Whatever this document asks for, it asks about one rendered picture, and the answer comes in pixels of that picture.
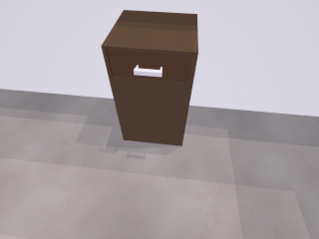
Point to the handle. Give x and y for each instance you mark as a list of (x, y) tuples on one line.
[(147, 72)]

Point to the drawer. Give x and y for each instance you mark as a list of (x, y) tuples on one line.
[(175, 66)]

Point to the cabinet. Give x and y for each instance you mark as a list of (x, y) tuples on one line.
[(153, 111)]

